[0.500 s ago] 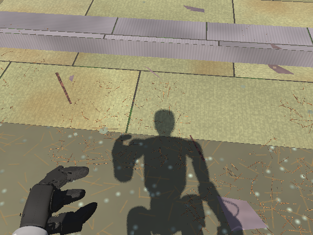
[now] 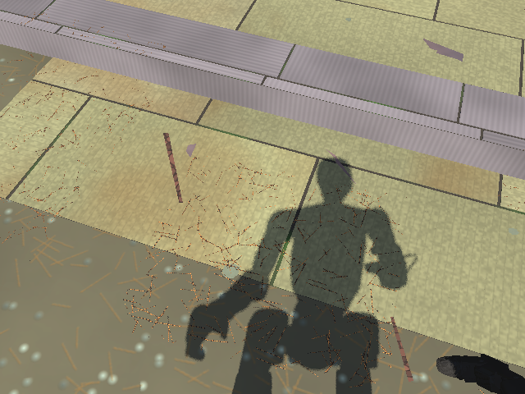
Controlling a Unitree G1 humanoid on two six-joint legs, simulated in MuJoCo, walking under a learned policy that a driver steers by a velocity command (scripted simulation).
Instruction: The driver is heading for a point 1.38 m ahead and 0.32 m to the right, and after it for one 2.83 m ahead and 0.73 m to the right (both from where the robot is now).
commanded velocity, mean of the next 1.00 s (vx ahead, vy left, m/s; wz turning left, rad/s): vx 0.04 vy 0.00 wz -0.26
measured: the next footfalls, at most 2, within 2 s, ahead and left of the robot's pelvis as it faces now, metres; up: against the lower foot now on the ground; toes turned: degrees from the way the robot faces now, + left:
right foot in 0.24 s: +0.11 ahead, -0.15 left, +0.00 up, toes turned -18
left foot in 0.72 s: +0.19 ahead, +0.06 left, +0.00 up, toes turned -25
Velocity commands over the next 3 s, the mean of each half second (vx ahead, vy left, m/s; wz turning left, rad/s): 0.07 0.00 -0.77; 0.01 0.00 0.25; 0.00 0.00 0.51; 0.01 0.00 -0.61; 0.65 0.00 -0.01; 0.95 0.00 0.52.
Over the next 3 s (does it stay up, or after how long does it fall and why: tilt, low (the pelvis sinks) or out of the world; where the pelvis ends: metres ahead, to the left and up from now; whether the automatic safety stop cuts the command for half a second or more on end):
stays up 0.76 -0.13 -0.01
